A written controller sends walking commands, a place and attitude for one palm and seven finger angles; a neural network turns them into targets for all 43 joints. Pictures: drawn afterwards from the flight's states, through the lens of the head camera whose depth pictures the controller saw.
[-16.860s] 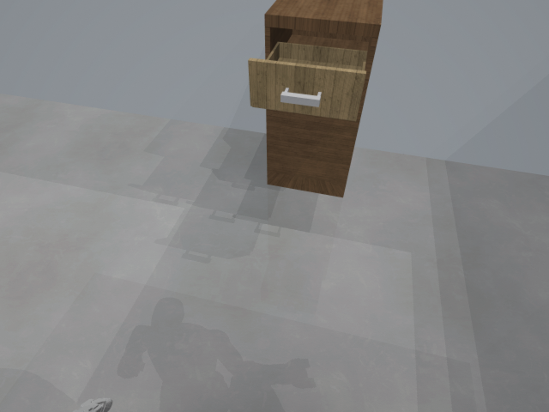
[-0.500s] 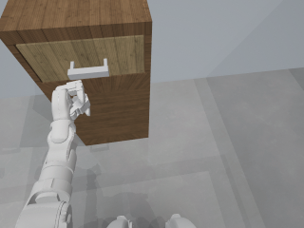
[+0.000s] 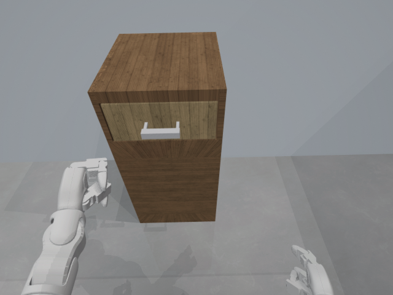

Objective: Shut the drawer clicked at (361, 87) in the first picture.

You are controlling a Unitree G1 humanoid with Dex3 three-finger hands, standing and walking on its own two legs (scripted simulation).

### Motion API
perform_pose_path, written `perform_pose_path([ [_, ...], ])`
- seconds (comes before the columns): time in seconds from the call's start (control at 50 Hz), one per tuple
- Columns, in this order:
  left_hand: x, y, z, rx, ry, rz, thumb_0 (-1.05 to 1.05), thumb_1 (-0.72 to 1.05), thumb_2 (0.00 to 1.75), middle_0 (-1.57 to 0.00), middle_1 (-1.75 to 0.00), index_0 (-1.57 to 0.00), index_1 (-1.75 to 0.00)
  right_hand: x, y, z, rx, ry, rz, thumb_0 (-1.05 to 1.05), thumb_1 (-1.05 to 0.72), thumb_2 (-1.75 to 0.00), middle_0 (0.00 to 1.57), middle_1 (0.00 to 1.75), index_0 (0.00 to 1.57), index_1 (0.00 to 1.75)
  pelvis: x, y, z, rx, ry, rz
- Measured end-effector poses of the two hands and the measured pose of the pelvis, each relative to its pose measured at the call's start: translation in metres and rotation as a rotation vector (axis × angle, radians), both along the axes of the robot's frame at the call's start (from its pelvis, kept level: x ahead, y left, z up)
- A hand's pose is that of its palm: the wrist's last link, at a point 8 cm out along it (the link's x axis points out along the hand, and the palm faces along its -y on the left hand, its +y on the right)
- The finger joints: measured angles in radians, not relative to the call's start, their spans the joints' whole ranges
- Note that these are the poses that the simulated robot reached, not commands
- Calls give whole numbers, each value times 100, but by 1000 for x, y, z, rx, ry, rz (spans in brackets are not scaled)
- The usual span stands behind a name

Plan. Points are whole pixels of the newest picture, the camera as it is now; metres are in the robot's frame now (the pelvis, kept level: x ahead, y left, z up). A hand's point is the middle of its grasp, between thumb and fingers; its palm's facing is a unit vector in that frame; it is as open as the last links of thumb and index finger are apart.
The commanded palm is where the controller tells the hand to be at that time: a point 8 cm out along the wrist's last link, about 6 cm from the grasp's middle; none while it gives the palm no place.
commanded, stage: draw the hand back to the body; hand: left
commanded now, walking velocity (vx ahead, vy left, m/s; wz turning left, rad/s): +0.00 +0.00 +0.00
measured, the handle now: (161, 129) +0.62 +0.16 -0.04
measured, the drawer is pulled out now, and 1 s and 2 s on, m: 0.00 0.00 0.00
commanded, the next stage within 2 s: step back with the hand held close in 0.62 s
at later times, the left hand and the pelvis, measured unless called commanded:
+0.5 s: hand (28, 223) +0.18 +0.25 +0.17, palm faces +0.42 -0.82 -0.39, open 3.3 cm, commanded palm +0.13 +0.28 +0.18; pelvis +0.00 +0.00 +0.01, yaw +1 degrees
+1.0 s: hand (42, 221) +0.19 +0.24 +0.16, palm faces +0.31 -0.83 -0.46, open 3.2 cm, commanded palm +0.12 +0.29 +0.18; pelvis -0.01 +0.01 +0.01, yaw +1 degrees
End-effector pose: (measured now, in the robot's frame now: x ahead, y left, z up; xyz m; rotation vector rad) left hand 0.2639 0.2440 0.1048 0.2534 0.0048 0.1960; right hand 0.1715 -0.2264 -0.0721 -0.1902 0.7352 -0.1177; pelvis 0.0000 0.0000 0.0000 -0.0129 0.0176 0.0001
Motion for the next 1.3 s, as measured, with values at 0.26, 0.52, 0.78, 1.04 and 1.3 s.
perform_pose_path([
  [0.26,-74,20,41,68,-65,90,2,90,90,-140,-159,-140,-160,16,23,13,17,-63,98,2,-91,-90,20,30,20,30,4,2,11,2,-86,6],
  [0.52,-131,39,87,215,-164,199,2,90,90,-140,-159,-140,-160,14,18,10,8,-78,107,2,-91,-90,20,30,20,30,5,2,12,-4,-102,15],
  [0.78,-123,33,77,186,-151,190,2,89,90,-140,-159,-140,-160,8,11,9,-8,-78,89,2,-91,-90,20,30,20,30,4,-2,11,-2,-97,15],
  [1.04,-116,37,72,271,-73,82,1,89,90,-140,-159,-140,-160,-15,-6,0,-41,48,-17,2,-91,-90,20,30,20,30,-9,8,11,-3,2,10],
  [1.3,-156,52,80,316,-142,105,1,89,90,-140,-159,-140,-160,-36,11,5,-42,2,-12,2,-91,-90,20,30,20,30,-43,16,5,1,-3,9],
])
